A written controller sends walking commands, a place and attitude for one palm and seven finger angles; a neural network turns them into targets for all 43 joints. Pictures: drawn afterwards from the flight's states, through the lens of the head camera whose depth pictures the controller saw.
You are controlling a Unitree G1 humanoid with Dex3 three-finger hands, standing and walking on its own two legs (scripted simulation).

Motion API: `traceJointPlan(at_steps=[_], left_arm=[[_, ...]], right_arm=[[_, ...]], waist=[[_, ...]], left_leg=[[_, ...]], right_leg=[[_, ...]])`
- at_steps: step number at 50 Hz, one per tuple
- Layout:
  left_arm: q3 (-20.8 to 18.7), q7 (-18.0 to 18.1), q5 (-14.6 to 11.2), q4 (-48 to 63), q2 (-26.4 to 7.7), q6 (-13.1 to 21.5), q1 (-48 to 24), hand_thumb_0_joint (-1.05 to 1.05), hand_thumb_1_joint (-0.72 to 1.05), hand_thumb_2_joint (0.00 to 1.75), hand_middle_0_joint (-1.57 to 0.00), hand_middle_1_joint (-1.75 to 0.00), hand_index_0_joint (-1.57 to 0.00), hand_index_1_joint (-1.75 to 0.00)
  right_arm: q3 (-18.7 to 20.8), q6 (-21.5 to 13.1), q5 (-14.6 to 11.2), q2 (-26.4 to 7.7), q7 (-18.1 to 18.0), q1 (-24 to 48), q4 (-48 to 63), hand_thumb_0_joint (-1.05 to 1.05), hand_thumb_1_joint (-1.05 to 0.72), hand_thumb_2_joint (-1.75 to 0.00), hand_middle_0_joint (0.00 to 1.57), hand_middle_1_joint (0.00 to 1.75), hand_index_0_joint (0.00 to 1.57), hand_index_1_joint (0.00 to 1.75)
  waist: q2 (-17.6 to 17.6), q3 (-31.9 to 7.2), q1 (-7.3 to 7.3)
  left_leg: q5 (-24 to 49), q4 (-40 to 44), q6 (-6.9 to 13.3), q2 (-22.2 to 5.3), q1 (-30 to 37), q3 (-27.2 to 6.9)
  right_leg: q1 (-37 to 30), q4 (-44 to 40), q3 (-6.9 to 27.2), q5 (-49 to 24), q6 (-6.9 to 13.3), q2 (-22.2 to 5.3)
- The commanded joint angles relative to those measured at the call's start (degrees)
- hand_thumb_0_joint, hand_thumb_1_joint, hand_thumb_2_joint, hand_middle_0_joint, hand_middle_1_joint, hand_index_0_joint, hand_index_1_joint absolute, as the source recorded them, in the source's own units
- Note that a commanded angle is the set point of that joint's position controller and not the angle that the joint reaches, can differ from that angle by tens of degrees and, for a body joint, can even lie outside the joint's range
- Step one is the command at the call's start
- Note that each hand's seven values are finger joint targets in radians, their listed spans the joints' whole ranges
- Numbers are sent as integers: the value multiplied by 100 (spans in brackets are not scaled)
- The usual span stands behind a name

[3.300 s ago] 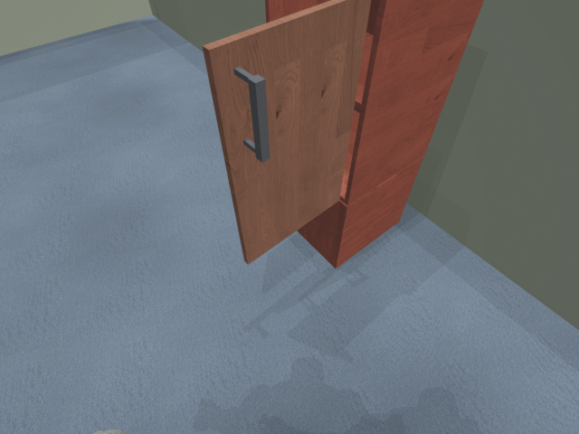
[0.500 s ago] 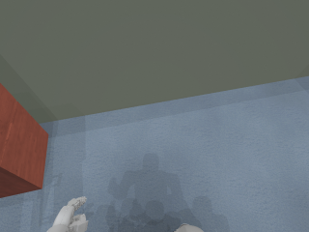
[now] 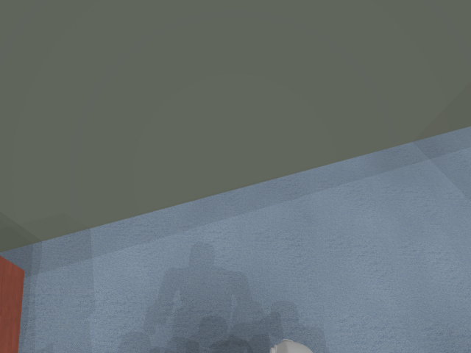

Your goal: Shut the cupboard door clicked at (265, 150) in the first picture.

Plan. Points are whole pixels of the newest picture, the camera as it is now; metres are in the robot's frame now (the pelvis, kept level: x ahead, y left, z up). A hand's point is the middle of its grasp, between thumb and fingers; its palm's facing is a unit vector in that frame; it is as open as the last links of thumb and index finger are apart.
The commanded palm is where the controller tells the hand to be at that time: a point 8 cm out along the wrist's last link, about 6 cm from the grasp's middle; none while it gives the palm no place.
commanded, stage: walk to a spot facing it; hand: left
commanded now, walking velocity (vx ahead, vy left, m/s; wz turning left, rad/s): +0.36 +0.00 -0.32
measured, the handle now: out of the picture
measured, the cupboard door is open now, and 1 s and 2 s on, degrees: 92 92 92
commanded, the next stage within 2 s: turn to face it in 0.38 s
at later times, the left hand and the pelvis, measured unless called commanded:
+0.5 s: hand (174, 286) +0.27 +0.15 -0.20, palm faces -0.07 -0.99 -0.15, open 7.3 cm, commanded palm none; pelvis +0.25 -0.03 -0.02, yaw -7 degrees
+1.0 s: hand (186, 221) +0.43 +0.15 -0.20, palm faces +0.20 -0.96 -0.21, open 7.3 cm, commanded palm none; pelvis +0.40 -0.05 -0.02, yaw +10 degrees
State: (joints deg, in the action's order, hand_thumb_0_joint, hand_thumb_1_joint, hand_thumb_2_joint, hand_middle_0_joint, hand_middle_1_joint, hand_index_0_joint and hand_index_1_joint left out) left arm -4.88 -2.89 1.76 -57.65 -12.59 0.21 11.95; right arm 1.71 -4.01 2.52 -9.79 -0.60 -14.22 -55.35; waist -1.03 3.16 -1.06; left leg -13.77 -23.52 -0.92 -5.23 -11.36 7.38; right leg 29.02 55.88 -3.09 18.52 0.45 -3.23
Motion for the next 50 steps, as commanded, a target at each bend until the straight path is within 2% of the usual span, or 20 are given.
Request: traceJointPlan(at_steps=[1,4,6,7,8,10,13,21,23,24,27,33,34,36,37,41,46,48,49,50], left_arm=[[92,-68,-2,565,-14,119,-531,0,90,90,-20,-30,-20,-30],[21,-61,8,474,-172,117,-403,0,90,90,-20,-30,-20,-30],[-82,3,30,121,-534,179,606,0,90,90,-20,-30,-20,-30],[-231,93,74,-118,-1133,256,1481,0,90,90,-20,-30,-20,-30],[-326,180,-45,-236,-1608,248,1889,0,90,90,-20,-30,-20,-30],[-245,284,-118,-103,-1191,205,1148,0,90,90,-20,-30,-20,-30],[-41,338,-50,88,-592,320,341,0,90,90,-20,-30,-20,-30],[-41,224,-104,-141,-587,350,325,0,90,90,-20,-30,-20,-30],[100,201,-127,89,-85,320,416,0,90,90,-20,-30,-20,-30],[99,222,-85,238,-180,330,5,0,90,90,-20,-30,-20,-30],[109,226,-77,197,-42,299,-362,0,90,90,-20,-30,-20,-30],[101,209,-92,-76,-70,195,445,0,90,90,-20,-30,-20,-30],[50,255,-86,-77,-293,216,559,0,90,90,-20,-30,-20,-30],[-139,355,-32,-49,-1139,213,831,0,90,90,-20,-30,-20,-30],[-123,373,-28,23,-1177,175,754,0,90,90,-20,-30,-20,-30],[-35,473,-26,166,-646,150,274,0,90,90,-20,-30,-20,-30],[-121,440,-72,286,-898,165,246,0,90,90,-20,-30,-20,-30],[-79,402,-150,549,-722,125,39,0,90,90,-20,-30,-20,-30],[30,380,-205,797,-340,87,-117,0,90,90,-20,-30,-20,-30],[39,436,-149,946,-560,-16,-441,0,90,90,-20,-30,-20,-30]], right_arm=[[297,10,-18,-1012,-11,-774,-80,0,-90,-90,20,30,20,30],[291,101,1,-1107,20,-645,-128,0,-90,-90,20,30,20,30],[222,116,-60,-939,58,-491,-137,0,-90,-90,20,30,20,30],[142,94,-156,-665,98,-372,11,0,-90,-90,20,30,20,30],[119,74,-189,-570,110,-108,248,0,-90,-90,20,30,20,30],[191,76,-154,-683,128,210,206,0,-90,-90,20,30,20,30],[163,177,-97,-531,104,-115,-52,0,-90,-90,20,30,20,30],[201,21,-68,-567,142,-946,-405,0,-90,-90,20,30,20,30],[409,2,27,-1528,5,-2010,-599,0,-90,-90,20,30,20,30],[401,75,18,-1479,-30,-1976,-562,0,-90,-90,20,30,20,30],[186,15,-33,-796,-99,-1190,-473,0,-90,-90,20,30,20,30],[240,173,-141,-968,-109,-278,-278,0,-90,-90,20,30,20,30],[233,209,-180,-864,-79,-166,-231,0,-90,-90,20,30,20,30],[176,313,-181,-467,-14,-37,-5,0,-90,-90,20,30,20,30],[212,373,-179,-538,0,39,28,0,-90,-90,20,30,20,30],[185,479,-188,-322,74,258,23,0,-90,-90,20,30,20,30],[146,453,-153,-303,153,55,80,0,-90,-90,20,30,20,30],[320,392,-68,-1009,122,-786,-26,0,-90,-90,20,30,20,30],[467,368,-83,-1621,68,-1124,-7,0,-90,-90,20,30,20,30],[478,434,-125,-1693,17,-1246,-46,0,-90,-90,20,30,20,30]], waist=[[1053,-290,342],[648,-147,147],[22,-422,-369],[-1263,-836,-757],[-1988,-955,-863],[-713,-201,-500],[-1027,-206,89],[297,-403,527],[2187,-1039,865],[1418,-747,896],[997,155,440],[768,-648,-33],[393,-666,-101],[-1663,-684,-269],[-1433,-641,-330],[-1298,-131,-40],[-751,-627,158],[627,-1231,621],[2212,-1443,785],[1308,-1586,835]], left_leg=[[437,1110,616,-1164,495,-309],[-148,779,524,-1244,102,-217],[297,-683,226,-720,-643,291],[-260,-2536,-44,-111,-1959,802],[-2319,-4094,-84,206,-2859,252],[-1508,-4575,-42,-359,-3165,-515],[-1011,-3532,-175,-572,-2033,-599],[520,-308,-101,-3,668,43],[-24,807,973,-2156,1899,-2902],[362,833,1337,-2398,1758,-3159],[2833,666,1118,-1746,310,-2005],[1860,-74,515,-667,-473,-1052],[1107,-273,290,-423,-923,-959],[-1834,-2181,-202,361,-1962,-122],[-2354,-3265,-164,276,-1953,-375],[-1791,-3311,-253,-8,-2235,-383],[-102,-971,-176,503,-881,372],[2313,-182,236,-334,995,-671],[5157,-83,1234,-1925,1623,-2884],[5109,-215,1518,-2081,1719,-2762]], right_leg=[[-176,-1370,-331,-388,-23,-21],[-1122,-2107,-499,-510,8,87],[-2722,-2643,-197,-386,266,115],[-4007,-3311,1793,483,848,-1162],[-4194,-4362,3591,802,1416,-2223],[-3271,-4436,2928,865,1447,-2021],[-1998,-4321,1312,-1145,1045,-1475],[-1159,-2957,359,-760,514,-524],[410,120,-363,1456,65,473],[798,1014,169,1543,122,253],[615,790,276,851,-81,-289],[-2036,-2609,-486,-804,-259,172],[-2589,-3064,-172,-1143,-212,-118],[-2982,-3992,1684,-1989,667,-2312],[-2667,-4030,1726,-2106,1023,-2591],[-2719,-3342,82,-4498,635,-1845],[-2679,-2208,-736,-5002,175,-1492],[-1294,-497,-949,-2716,-278,-1061],[164,968,-671,1807,-613,-261],[325,1432,176,1980,-498,-275]])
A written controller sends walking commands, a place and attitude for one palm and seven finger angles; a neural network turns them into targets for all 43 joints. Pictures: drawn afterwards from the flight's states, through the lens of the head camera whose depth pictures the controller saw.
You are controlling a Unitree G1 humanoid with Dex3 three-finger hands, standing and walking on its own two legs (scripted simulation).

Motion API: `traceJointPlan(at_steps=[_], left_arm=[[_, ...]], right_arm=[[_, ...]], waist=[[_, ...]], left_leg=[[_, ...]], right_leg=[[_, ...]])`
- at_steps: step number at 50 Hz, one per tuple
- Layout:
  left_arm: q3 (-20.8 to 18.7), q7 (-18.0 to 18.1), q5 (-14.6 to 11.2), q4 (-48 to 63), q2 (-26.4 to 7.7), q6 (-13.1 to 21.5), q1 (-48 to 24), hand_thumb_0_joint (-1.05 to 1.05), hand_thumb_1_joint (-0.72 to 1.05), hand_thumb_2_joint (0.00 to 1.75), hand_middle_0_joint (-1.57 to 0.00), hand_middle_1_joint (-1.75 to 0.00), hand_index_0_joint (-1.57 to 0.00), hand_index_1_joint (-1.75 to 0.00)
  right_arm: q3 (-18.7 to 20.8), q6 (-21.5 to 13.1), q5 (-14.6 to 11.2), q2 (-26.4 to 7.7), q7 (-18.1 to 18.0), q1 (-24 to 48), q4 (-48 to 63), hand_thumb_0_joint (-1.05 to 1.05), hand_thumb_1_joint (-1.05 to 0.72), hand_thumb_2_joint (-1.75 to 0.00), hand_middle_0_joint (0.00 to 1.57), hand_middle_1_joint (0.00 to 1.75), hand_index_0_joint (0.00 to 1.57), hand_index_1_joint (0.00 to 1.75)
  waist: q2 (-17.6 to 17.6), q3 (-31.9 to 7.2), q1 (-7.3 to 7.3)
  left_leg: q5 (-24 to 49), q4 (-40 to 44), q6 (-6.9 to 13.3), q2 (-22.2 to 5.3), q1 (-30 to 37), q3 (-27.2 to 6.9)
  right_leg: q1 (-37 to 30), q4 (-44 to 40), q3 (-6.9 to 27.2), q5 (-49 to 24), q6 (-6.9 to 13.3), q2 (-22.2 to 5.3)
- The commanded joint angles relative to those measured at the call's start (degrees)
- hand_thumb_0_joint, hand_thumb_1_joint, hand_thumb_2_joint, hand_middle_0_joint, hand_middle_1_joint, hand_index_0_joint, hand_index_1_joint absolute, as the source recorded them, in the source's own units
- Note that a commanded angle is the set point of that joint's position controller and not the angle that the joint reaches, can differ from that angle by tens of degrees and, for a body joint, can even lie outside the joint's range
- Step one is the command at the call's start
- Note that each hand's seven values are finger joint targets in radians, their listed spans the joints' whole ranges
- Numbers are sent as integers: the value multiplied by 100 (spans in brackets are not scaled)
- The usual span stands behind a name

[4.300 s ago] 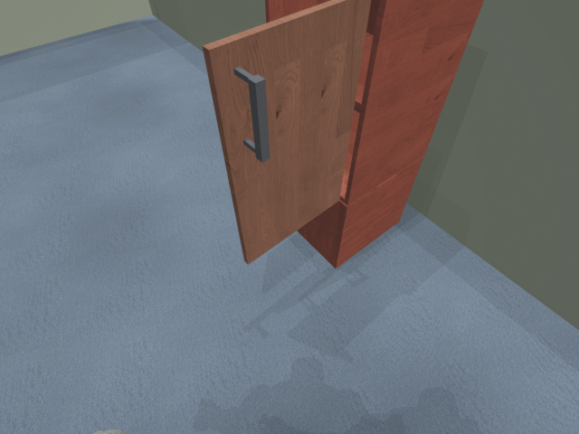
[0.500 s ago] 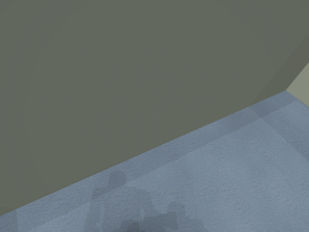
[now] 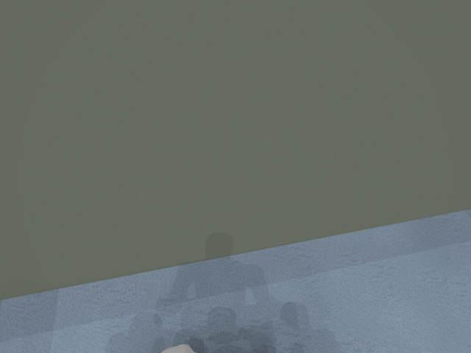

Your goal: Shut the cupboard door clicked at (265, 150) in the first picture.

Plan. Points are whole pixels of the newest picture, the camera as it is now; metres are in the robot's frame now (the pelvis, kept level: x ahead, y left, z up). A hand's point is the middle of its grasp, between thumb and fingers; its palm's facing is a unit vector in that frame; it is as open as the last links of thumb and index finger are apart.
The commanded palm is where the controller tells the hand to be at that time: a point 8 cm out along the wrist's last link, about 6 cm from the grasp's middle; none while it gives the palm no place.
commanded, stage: turn to face it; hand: left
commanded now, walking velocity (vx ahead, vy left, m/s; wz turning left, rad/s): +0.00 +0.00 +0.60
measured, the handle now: out of the picture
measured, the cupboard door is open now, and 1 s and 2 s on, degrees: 92 92 92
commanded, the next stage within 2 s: none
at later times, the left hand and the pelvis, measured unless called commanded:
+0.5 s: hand out of the picture +0.07 +0.14 -0.14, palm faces +0.31 -0.91 -0.26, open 7.4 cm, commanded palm none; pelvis +0.06 -0.06 +0.02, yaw +19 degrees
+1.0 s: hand out of the picture +0.07 +0.14 -0.13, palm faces +0.58 -0.76 -0.31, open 7.4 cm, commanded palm none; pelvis +0.11 -0.09 +0.01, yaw +37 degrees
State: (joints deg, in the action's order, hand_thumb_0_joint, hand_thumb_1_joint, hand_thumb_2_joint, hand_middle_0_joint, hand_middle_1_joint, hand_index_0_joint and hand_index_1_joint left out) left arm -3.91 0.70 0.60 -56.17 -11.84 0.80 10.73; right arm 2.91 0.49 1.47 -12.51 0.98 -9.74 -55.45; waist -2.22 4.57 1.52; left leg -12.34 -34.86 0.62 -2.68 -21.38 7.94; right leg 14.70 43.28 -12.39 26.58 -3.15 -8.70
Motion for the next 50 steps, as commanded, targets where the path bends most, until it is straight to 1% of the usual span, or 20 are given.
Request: traceJointPlan(at_steps=[1,6,12,13,14,15,18,22,26,28,29,30,32,35,42,43,44,45,48,50], left_arm=[[-73,96,-6,951,-564,-107,-500,0,90,90,-20,-30,-20,-30],[-84,-9,6,693,-506,-258,-304,0,90,90,-20,-30,-20,-30],[-127,-10,14,610,-628,-182,430,0,90,90,-20,-30,-20,-30],[-194,31,71,605,-950,-118,651,0,90,90,-20,-30,-20,-30],[-303,86,152,665,-1545,-57,654,0,90,90,-20,-30,-20,-30],[-267,111,100,761,-1637,-73,525,0,90,90,-20,-30,-20,-30],[-129,114,96,964,-1051,-83,-232,0,90,90,-20,-30,-20,-30],[-142,131,99,780,-1034,-7,356,0,90,90,-20,-30,-20,-30],[-217,99,86,595,-1287,11,707,0,90,90,-20,-30,-20,-30],[-237,75,12,648,-1260,-6,424,0,90,90,-20,-30,-20,-30],[-203,48,-29,788,-1038,-35,350,0,90,90,-20,-30,-20,-30],[-62,17,-47,1029,-641,-57,110,0,90,90,-20,-30,-20,-30],[-94,61,12,1218,-763,-198,-318,0,90,90,-20,-30,-20,-30],[-109,4,31,931,-693,-263,-191,0,90,90,-20,-30,-20,-30],[-123,-8,-13,737,-648,-180,470,0,90,90,-20,-30,-20,-30],[-187,29,39,700,-943,-118,739,0,90,90,-20,-30,-20,-30],[-306,91,135,703,-1568,-65,761,0,90,90,-20,-30,-20,-30],[-277,116,89,779,-1667,-82,658,0,90,90,-20,-30,-20,-30],[-124,128,78,982,-1052,-80,-81,0,90,90,-20,-30,-20,-30],[-94,133,84,954,-965,-58,0,0,90,90,-20,-30,-20,-30]], right_arm=[[379,-16,10,-1499,-159,-1403,95,0,-90,-90,20,30,20,30],[277,-9,25,-1168,-233,-309,376,0,-90,-90,20,30,20,30],[382,155,-3,-1277,-144,339,680,0,-90,-90,20,30,20,30],[364,173,-60,-1012,-116,416,770,0,-90,-90,20,30,20,30],[294,179,-88,-544,-73,310,892,0,-90,-90,20,30,20,30],[349,212,-62,-780,-45,394,941,0,-90,-90,20,30,20,30],[325,300,-23,-600,39,232,705,0,-90,-90,20,30,20,30],[158,200,-88,-335,72,534,792,0,-90,-90,20,30,20,30],[90,118,-106,-297,70,513,801,0,-90,-90,20,30,20,30],[155,92,-79,-560,39,-26,670,0,-90,-90,20,30,20,30],[277,48,-28,-1035,8,-413,600,0,-90,-90,20,30,20,30],[432,46,-20,-1578,-39,-768,560,0,-90,-90,20,30,20,30],[414,107,-3,-1622,-116,-763,518,0,-90,-90,20,30,20,30],[311,59,-9,-1209,-193,1,665,0,-90,-90,20,30,20,30],[381,156,-13,-1262,-160,432,782,0,-90,-90,20,30,20,30],[359,171,-68,-1038,-133,534,867,0,-90,-90,20,30,20,30],[294,178,-108,-543,-84,404,987,0,-90,-90,20,30,20,30],[342,221,-77,-747,-53,454,1012,0,-90,-90,20,30,20,30],[315,278,-36,-634,31,361,765,0,-90,-90,20,30,20,30],[251,286,-73,-483,70,377,769,0,-90,-90,20,30,20,30]], waist=[[905,-1316,483],[1392,-644,-2],[917,-650,-357],[81,-575,-486],[-1805,-544,-506],[-1652,-555,-527],[-1253,-252,-38],[-1012,-732,-307],[-911,-1038,-402],[-708,-1151,-24],[363,-1422,192],[1969,-1467,414],[982,-1051,365],[1489,-667,16],[994,-698,-349],[240,-662,-508],[-1702,-568,-521],[-1730,-588,-545],[-1333,-295,-111],[-1269,-420,-138]], left_leg=[[3781,1072,1430,-2393,2170,-2760],[2662,1268,746,-1267,1143,-1855],[463,933,407,-738,-122,-1955],[-379,220,86,-232,-672,-1578],[-1922,-1390,-355,606,-1392,-653],[-2405,-2773,-288,327,-1107,-963],[-1541,-3602,-355,3,-1072,-842],[-1587,-1561,-480,57,-795,-337],[-1032,-18,-381,333,-198,40],[258,967,-248,266,1016,-41],[1699,1165,106,-626,2162,-1047],[4152,1164,953,-2101,2898,-2917],[2972,1253,1386,-2193,2044,-2618],[2617,1224,803,-1228,1426,-1890],[1264,749,462,-737,227,-2005],[190,133,133,-245,-397,-1685],[-1765,-1399,-323,630,-1290,-736],[-2407,-2800,-280,368,-1024,-1004],[-1590,-3597,-361,16,-1143,-905],[-1539,-2833,-455,15,-905,-653]], right_leg=[[1903,2836,1160,1009,-168,199],[1357,1566,1092,41,-215,365],[-554,-1178,727,-1086,-95,734],[-1000,-2226,1330,-1037,30,120],[-1106,-3050,3216,-1073,650,-1546],[-351,-3131,3422,-1262,1135,-2104],[114,-2724,1977,-1673,912,-1169],[-1324,-1832,1007,-4924,870,-1034],[-1791,-1189,845,-5786,759,-1106],[-973,-533,496,-5105,406,-1010],[203,418,222,-3352,78,-662],[1788,1697,314,836,-284,105],[1985,2492,1111,759,-192,76],[1710,2044,1185,-35,-215,183],[-458,-1125,786,-974,-106,698],[-1035,-2161,1299,-1201,2,180],[-1286,-2917,3134,-1424,606,-1512],[-516,-3052,3340,-1555,1095,-2100],[-229,-2587,1912,-2277,939,-1190],[-567,-2333,1203,-3463,860,-1038]])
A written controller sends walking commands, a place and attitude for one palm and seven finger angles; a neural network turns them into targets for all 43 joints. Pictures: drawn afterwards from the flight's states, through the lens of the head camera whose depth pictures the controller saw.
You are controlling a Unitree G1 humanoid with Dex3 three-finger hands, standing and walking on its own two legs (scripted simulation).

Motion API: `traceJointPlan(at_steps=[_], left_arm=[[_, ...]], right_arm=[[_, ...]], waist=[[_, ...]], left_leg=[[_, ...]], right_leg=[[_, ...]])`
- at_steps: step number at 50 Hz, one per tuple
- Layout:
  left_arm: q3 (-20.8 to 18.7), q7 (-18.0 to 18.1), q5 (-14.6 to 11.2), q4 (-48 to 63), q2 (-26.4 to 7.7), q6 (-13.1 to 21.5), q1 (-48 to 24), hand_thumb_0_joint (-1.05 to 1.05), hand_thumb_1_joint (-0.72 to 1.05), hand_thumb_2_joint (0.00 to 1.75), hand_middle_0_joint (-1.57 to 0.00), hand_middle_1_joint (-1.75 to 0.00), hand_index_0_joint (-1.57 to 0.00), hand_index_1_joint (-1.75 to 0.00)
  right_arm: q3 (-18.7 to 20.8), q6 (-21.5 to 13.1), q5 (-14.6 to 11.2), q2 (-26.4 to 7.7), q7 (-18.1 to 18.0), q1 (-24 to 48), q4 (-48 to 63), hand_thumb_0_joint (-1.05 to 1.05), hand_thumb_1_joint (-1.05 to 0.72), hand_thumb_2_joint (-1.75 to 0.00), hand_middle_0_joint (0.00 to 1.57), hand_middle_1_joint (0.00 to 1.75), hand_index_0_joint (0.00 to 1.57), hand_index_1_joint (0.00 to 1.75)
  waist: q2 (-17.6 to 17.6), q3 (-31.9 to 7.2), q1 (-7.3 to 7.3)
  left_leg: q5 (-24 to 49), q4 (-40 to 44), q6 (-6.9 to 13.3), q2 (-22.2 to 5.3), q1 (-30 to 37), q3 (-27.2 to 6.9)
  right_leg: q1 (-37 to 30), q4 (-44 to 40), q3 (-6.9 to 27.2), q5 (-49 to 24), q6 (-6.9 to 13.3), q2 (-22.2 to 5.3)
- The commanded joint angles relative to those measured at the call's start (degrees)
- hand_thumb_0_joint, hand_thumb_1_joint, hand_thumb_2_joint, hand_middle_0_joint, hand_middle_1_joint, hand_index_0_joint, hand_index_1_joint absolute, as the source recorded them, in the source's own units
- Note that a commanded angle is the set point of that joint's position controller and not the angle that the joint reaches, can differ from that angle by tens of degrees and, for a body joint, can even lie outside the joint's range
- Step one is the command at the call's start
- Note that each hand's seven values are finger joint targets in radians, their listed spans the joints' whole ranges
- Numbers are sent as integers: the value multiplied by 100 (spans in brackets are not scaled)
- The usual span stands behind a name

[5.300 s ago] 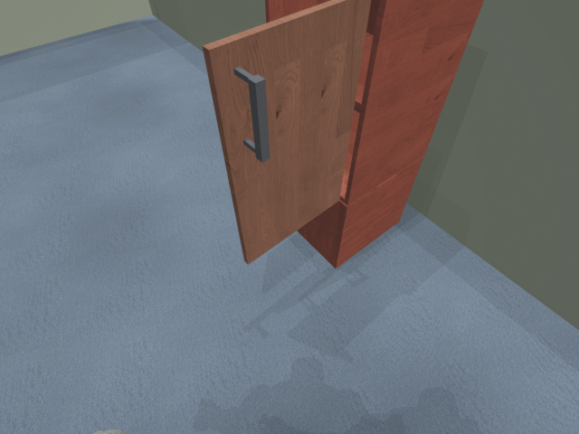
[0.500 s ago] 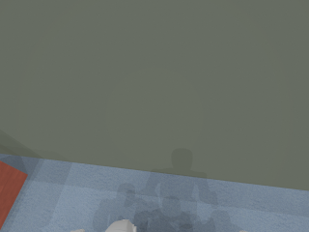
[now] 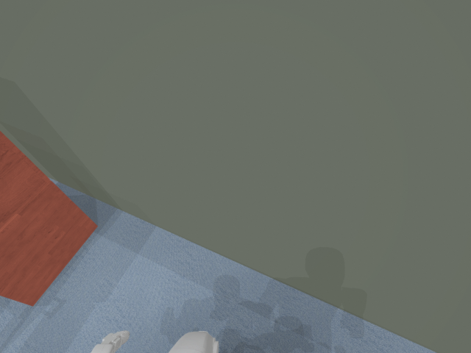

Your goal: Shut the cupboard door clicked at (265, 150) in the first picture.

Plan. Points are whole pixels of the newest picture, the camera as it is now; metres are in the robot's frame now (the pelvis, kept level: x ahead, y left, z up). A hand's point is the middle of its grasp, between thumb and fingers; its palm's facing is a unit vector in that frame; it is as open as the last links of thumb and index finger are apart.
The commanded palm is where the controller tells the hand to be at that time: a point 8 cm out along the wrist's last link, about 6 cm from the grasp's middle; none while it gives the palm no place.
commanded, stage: turn to face it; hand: left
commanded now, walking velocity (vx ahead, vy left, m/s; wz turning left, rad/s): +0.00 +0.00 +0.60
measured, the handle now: out of the picture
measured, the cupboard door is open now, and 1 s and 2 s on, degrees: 92 92 92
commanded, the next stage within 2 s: take the last steps up to it in 1.80 s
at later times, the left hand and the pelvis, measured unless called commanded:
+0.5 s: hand out of the picture +0.06 +0.22 -0.15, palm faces +0.32 -0.90 -0.29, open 7.4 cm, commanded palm none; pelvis +0.03 -0.02 +0.00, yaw +18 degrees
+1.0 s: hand out of the picture +0.00 +0.20 -0.16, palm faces +0.60 -0.76 -0.25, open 7.4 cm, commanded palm none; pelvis +0.06 -0.02 +0.00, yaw +37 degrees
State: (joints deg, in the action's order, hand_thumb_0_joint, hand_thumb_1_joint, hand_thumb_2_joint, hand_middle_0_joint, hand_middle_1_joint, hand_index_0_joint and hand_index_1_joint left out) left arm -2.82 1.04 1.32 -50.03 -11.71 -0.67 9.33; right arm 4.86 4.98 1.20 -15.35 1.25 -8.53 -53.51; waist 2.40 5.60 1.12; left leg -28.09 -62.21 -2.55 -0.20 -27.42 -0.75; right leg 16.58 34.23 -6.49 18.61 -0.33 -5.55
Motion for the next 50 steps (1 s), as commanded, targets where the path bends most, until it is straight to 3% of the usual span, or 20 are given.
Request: traceJointPlan(at_steps=[1,5,8,9,10,11,12,15,23,24,26,28,31,35,38,39,41,42,45,50], left_arm=[[-215,93,13,325,-1003,107,257,0,90,90,-20,-30,-20,-30],[-316,84,34,143,-1238,129,655,0,90,90,-20,-30,-20,-30],[-355,31,-45,140,-1283,106,496,0,90,90,-20,-30,-20,-30],[-333,7,-87,229,-1149,80,410,0,90,90,-20,-30,-20,-30],[-235,-27,-118,450,-734,49,284,0,90,90,-20,-30,-20,-30],[-176,9,-88,613,-682,-31,-175,0,90,90,-20,-30,-20,-30],[-198,15,-73,689,-760,-73,-237,0,90,90,-20,-30,-20,-30],[-230,-37,-30,389,-702,-124,-227,0,90,90,-20,-30,-20,-30],[-213,-32,-96,187,-625,-52,418,0,90,90,-20,-30,-20,-30],[-264,-2,-74,141,-808,0,674,0,90,90,-20,-30,-20,-30],[-402,81,37,177,-1676,70,782,0,90,90,-20,-30,-20,-30],[-264,94,22,349,-1202,84,156,0,90,90,-20,-30,-20,-30],[-186,96,-4,369,-942,85,-19,0,90,90,-20,-30,-20,-30],[-302,88,26,133,-1203,123,665,0,90,90,-20,-30,-20,-30],[-346,41,-39,94,-1346,118,609,0,90,90,-20,-30,-20,-30],[-342,17,-87,158,-1281,104,460,0,90,90,-20,-30,-20,-30],[-153,-9,-128,577,-658,29,14,0,90,90,-20,-30,-20,-30],[-177,28,-83,651,-816,-50,-171,0,90,90,-20,-30,-20,-30],[-208,-6,-49,420,-712,-121,-286,0,90,90,-20,-30,-20,-30],[-186,-61,-76,295,-617,-118,-14,0,90,90,-20,-30,-20,-30]], right_arm=[[14,-180,-53,-117,57,327,572,0,-90,-90,20,30,20,30],[-69,-280,-84,5,75,449,621,0,-90,-90,20,30,20,30],[-44,-331,-52,-212,45,-55,518,0,-90,-90,20,30,20,30],[49,-370,-27,-555,20,-445,432,0,-90,-90,20,30,20,30],[215,-399,14,-1154,-23,-825,411,0,-90,-90,20,30,20,30],[276,-339,12,-1427,-106,-1126,280,0,-90,-90,20,30,20,30],[254,-329,44,-1408,-124,-991,306,0,-90,-90,20,30,20,30],[119,-406,29,-905,-221,-282,451,0,-90,-90,20,30,20,30],[190,-310,17,-956,-186,108,518,0,-90,-90,20,30,20,30],[173,-296,-25,-820,-167,239,591,0,-90,-90,20,30,20,30],[120,-278,-64,-355,-92,297,802,0,-90,-90,20,30,20,30],[156,-208,-25,-417,-8,57,615,0,-90,-90,20,30,20,30],[74,-170,-27,-228,42,146,525,0,-90,-90,20,30,20,30],[-65,-289,-75,-30,72,520,614,0,-90,-90,20,30,20,30],[-59,-346,-49,-190,47,56,526,0,-90,-90,20,30,20,30],[17,-383,-24,-421,33,-383,432,0,-90,-90,20,30,20,30],[267,-394,-8,-1450,-93,-1149,306,0,-90,-90,20,30,20,30],[254,-356,13,-1417,-120,-1192,243,0,-90,-90,20,30,20,30],[145,-409,41,-992,-218,-333,439,0,-90,-90,20,30,20,30],[159,-353,62,-988,-205,-35,473,0,-90,-90,20,30,20,30]], waist=[[-1566,-603,-142],[-1373,-977,-384],[-1139,-1060,-69],[-416,-1263,163],[1286,-1389,366],[1253,-1360,535],[801,-1178,433],[1005,-716,96],[624,-882,-212],[192,-858,-378],[-2223,-692,-508],[-1463,-464,-108],[-1783,-398,-24],[-1328,-869,-397],[-1156,-1057,-130],[-740,-1273,150],[1520,-1616,536],[797,-1525,507],[808,-769,148],[749,-742,-11]], left_leg=[[84,396,-155,-206,-189,352],[186,2069,-101,-78,224,722],[1447,3439,29,22,1340,797],[2547,3831,228,-436,2312,258],[4570,3966,995,-2013,3170,-1886],[5383,3999,1632,-2472,2992,-2284],[4006,4090,1711,-2441,2492,-1988],[3582,4144,1127,-1509,1843,-1345],[2921,3685,871,-1003,990,-1400],[2278,3300,608,-686,480,-1222],[-742,556,2,341,-656,-15],[-113,-691,54,-55,-396,-233],[127,-179,-132,-224,-449,155],[152,1892,-108,-72,26,673],[1246,3238,27,125,1094,854],[2320,3764,157,-86,2026,583],[6322,3879,1593,-2389,3310,-2348],[5388,3830,1770,-2455,3036,-2055],[3839,4037,1244,-1592,1867,-1496],[3043,4022,1042,-1178,1405,-1250]], right_leg=[[-966,-1294,421,-3089,551,-1308],[-1745,-706,298,-3972,585,-1493],[-1139,20,-95,-3586,202,-1380],[-307,810,-307,-2635,-89,-1198],[1336,2119,-450,958,-540,-340],[1724,2957,202,2075,-519,-148],[1654,3298,530,1729,-434,-242],[1582,3129,662,717,-462,-170],[-521,-95,274,-17,-356,411],[-1155,-1002,457,-475,-311,186],[-1184,-2130,2844,-886,753,-2338],[-287,-1944,1800,-636,833,-1812],[-749,-1475,591,-2605,574,-1312],[-1834,-670,292,-4277,559,-1439],[-1424,82,-43,-4235,247,-1372],[-779,832,-246,-3602,-12,-1273],[1636,3077,28,2056,-557,-117],[1662,3458,543,1938,-455,-221],[1526,3137,677,936,-468,-205],[537,1430,375,851,-410,195]])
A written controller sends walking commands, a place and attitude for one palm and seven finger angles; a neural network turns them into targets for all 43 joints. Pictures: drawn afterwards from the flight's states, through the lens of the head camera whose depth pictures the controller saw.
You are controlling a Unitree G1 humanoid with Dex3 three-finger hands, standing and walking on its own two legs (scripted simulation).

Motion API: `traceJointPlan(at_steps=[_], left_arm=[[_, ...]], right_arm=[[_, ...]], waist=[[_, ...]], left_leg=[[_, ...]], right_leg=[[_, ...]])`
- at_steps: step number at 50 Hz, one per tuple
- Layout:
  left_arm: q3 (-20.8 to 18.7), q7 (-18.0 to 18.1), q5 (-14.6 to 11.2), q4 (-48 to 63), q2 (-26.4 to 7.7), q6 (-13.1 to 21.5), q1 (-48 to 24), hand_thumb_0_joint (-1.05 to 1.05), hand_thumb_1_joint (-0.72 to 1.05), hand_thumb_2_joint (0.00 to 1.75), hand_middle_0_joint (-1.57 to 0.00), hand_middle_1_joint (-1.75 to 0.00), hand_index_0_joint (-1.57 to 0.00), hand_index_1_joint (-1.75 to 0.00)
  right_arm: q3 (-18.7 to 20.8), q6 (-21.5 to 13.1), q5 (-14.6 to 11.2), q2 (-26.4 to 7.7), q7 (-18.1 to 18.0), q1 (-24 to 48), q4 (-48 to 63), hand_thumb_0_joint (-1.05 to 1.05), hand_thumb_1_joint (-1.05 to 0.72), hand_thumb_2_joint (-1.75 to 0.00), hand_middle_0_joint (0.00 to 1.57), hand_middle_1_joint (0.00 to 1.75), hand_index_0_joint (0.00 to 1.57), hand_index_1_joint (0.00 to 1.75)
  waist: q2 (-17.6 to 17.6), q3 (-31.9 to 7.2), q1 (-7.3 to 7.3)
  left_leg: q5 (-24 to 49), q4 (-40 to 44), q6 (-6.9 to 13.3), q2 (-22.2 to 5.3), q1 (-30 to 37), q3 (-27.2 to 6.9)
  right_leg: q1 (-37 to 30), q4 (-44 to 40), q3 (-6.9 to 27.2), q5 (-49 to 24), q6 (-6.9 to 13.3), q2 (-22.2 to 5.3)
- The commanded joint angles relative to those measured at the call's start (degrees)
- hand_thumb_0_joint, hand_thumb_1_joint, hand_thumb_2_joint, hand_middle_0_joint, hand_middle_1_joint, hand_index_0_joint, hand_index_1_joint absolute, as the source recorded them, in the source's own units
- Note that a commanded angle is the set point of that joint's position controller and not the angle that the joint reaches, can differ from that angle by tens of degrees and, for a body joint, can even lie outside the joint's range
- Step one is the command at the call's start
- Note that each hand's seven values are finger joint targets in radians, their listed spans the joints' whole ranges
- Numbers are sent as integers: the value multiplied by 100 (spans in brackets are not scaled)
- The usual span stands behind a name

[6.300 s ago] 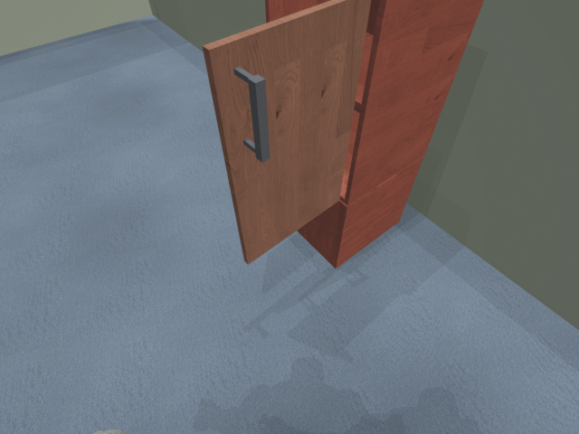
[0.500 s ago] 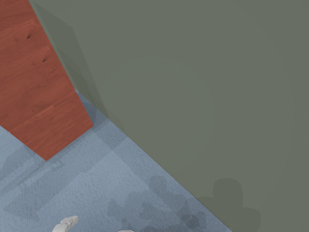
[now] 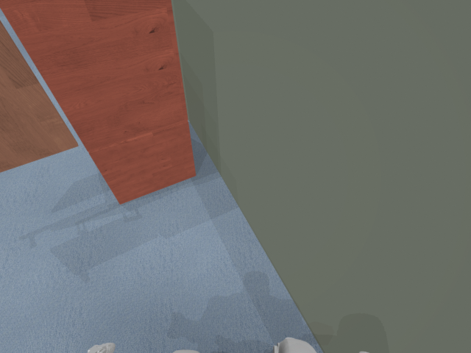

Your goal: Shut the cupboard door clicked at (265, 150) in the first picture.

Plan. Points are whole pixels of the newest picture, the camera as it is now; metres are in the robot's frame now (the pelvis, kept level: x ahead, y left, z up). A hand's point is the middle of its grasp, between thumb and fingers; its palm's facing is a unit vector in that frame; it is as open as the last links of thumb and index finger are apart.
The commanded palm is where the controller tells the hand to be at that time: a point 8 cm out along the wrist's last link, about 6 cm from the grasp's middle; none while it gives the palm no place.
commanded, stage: turn to face it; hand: left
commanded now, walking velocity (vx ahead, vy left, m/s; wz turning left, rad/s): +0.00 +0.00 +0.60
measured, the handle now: out of the picture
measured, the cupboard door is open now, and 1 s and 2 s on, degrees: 92 92 92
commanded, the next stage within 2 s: take the last steps up to it in 0.80 s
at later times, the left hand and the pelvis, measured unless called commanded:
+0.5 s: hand out of the picture +0.01 +0.20 -0.19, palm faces +0.34 -0.92 -0.22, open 7.4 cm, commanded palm none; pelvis +0.03 -0.01 -0.01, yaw +18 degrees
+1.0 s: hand out of the picture +0.02 +0.16 -0.16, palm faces +0.50 -0.84 -0.21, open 7.4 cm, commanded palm none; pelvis +0.06 -0.03 +0.01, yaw +29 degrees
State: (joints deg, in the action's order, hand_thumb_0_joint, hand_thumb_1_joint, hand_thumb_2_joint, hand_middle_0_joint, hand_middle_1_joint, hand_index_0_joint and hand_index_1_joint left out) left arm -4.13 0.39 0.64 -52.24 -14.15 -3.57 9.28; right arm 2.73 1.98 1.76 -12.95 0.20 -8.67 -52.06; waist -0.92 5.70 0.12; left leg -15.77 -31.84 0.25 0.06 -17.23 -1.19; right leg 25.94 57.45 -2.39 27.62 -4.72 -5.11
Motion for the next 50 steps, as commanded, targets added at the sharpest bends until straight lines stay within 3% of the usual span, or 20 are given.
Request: traceJointPlan(at_steps=[1,4,6,8,11,16,19,20,21,22,23,27,33,36,37,38,39,40,44,50], left_arm=[[-61,8,-14,486,-360,181,69,0,90,90,-20,-30,-20,-30],[-136,45,-1,361,-552,284,698,0,90,90,-20,-30,-20,-30],[-283,130,115,393,-1450,370,861,0,90,90,-20,-30,-20,-30],[-136,148,76,566,-967,380,250,0,90,90,-20,-30,-20,-30],[-57,153,67,615,-703,376,-10,0,90,90,-20,-30,-20,-30],[-185,143,104,356,-1023,407,706,0,90,90,-20,-30,-20,-30],[-212,83,27,314,-1069,383,601,0,90,90,-20,-30,-20,-30],[-184,54,-8,375,-929,375,515,0,90,90,-20,-30,-20,-30],[-103,21,-65,604,-523,347,415,0,90,90,-20,-30,-20,-30],[-14,62,-32,759,-429,281,-5,0,90,90,-20,-30,-20,-30],[-26,85,-10,816,-502,241,-121,0,90,90,-20,-30,-20,-30],[-36,44,5,429,-356,155,-92,0,90,90,-20,-30,-20,-30],[25,19,-18,303,-220,182,54,0,90,90,-20,-30,-20,-30],[-7,41,-16,120,-319,278,582,0,90,90,-20,-30,-20,-30],[-60,81,22,59,-595,353,764,0,90,90,-20,-30,-20,-30],[-156,125,91,28,-1096,405,817,0,90,90,-20,-30,-20,-30],[-145,123,77,73,-1226,411,852,0,90,90,-20,-30,-20,-30],[-114,135,86,165,-1123,385,583,0,90,90,-20,-30,-20,-30],[-33,149,72,135,-673,435,395,0,90,90,-20,-30,-20,-30],[-191,56,95,-176,-984,518,873,0,90,90,-20,-30,-20,-30]], right_arm=[[382,-31,9,-1222,-91,35,344,0,-90,-90,20,30,20,30],[386,12,-73,-1082,-53,333,460,0,-90,-90,20,30,20,30],[333,26,-122,-579,17,365,659,0,-90,-90,20,30,20,30],[370,94,-71,-692,96,128,481,0,-90,-90,20,30,20,30],[305,145,-75,-504,153,146,367,0,-90,-90,20,30,20,30],[153,26,-131,-259,179,516,473,0,-90,-90,20,30,20,30],[162,-40,-101,-424,151,-12,350,0,-90,-90,20,30,20,30],[246,-87,-86,-702,134,-338,278,0,-90,-90,20,30,20,30],[403,-142,-38,-1340,70,-777,238,0,-90,-90,20,30,20,30],[456,-86,-61,-1613,-19,-1081,120,0,-90,-90,20,30,20,30],[426,-81,-29,-1560,-42,-1054,103,0,-90,-90,20,30,20,30],[258,-156,-22,-993,-171,-374,202,0,-90,-90,20,30,20,30],[266,-101,1,-1030,-157,-286,122,0,-90,-90,20,30,20,30],[255,-71,-60,-918,-118,-4,137,0,-90,-90,20,30,20,30],[231,-71,-107,-699,-89,3,167,0,-90,-90,20,30,20,30],[174,-65,-150,-331,-53,-72,265,0,-90,-90,20,30,20,30],[200,4,-136,-512,-47,76,318,0,-90,-90,20,30,20,30],[210,26,-123,-432,-11,-52,311,0,-90,-90,20,30,20,30],[165,77,-116,-283,17,49,55,0,-90,-90,20,30,20,30],[49,-120,-94,-149,108,98,0,0,-90,-90,20,30,20,30]], waist=[[1142,-706,61],[550,-759,-287],[-1930,-716,-439],[-1029,-475,-34],[-1424,-434,85],[-1027,-797,-288],[-770,-973,10],[-104,-1244,209],[1561,-1464,441],[1647,-1518,573],[1097,-1395,531],[1002,-777,173],[976,-897,109],[871,-910,-182],[111,-923,-270],[-1537,-833,-260],[-1657,-742,-366],[-1160,-587,-210],[-1349,-446,-76],[-976,-745,-272]], left_leg=[[1603,995,748,-1182,174,-1342],[759,349,356,-711,-690,-1215],[-1965,-2442,-272,386,-1693,21],[-1310,-3794,-195,-43,-1419,-277],[-1054,-3373,-375,-230,-1354,133],[-1122,-1147,-361,-95,-806,707],[171,339,-231,48,371,824],[1203,755,-55,-350,1257,343],[3417,881,746,-1905,2174,-1759],[4777,865,1353,-2416,2160,-2084],[3932,836,1448,-2410,1816,-1770],[3617,936,940,-1525,1065,-1076],[2880,913,855,-1323,833,-1048],[2116,500,509,-1005,180,-950],[1177,-61,190,-607,-371,-636],[-751,-1137,-196,206,-1138,173],[-2081,-2339,-183,121,-983,-27],[-1880,-2813,-135,47,-914,-114],[-1326,-2765,-288,-72,-1087,136],[-880,-337,-241,27,-304,698]], right_leg=[[-670,-1240,-81,-173,47,234],[-2049,-3119,-27,-1324,111,193],[-2140,-4525,2554,-1387,1136,-2347],[-1163,-4395,1611,-1028,1262,-1884],[-1447,-3941,276,-2807,986,-1381],[-2455,-3138,-96,-4585,1030,-1610],[-1908,-2370,-497,-4230,606,-1437],[-1277,-1578,-699,-3612,317,-1242],[293,-255,-893,-339,-125,-431],[686,532,-241,1156,-88,-229],[620,869,64,937,6,-298],[476,664,189,-109,-8,-187],[-574,-1260,-113,-205,70,217],[-1774,-2879,-177,-1465,129,281],[-2389,-3591,418,-1988,271,-292],[-2639,-3985,1793,-2705,839,-1615],[-1882,-4166,2079,-2957,1416,-2249],[-1538,-4160,1664,-2610,1528,-2106],[-1898,-3728,489,-4328,1195,-1288],[-2339,-3553,509,-2867,1088,-1472]])
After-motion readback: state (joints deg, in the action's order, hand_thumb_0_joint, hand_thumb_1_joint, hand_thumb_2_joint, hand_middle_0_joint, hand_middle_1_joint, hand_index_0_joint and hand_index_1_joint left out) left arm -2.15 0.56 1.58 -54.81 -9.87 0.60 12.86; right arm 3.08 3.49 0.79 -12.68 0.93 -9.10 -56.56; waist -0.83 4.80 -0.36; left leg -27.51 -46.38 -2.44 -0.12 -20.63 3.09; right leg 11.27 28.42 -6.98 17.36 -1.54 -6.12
